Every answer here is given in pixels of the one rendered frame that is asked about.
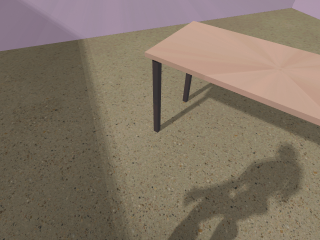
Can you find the table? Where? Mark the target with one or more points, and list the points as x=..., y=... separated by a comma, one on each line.
x=276, y=75

